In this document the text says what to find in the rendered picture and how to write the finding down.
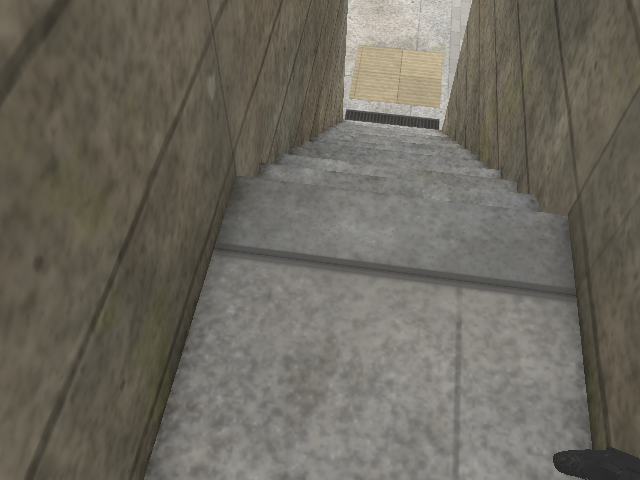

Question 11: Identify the robot right hand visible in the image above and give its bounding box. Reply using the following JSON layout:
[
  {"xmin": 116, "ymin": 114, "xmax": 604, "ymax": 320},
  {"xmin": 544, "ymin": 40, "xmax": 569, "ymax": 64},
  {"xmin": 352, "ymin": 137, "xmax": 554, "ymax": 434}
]
[{"xmin": 553, "ymin": 447, "xmax": 640, "ymax": 480}]

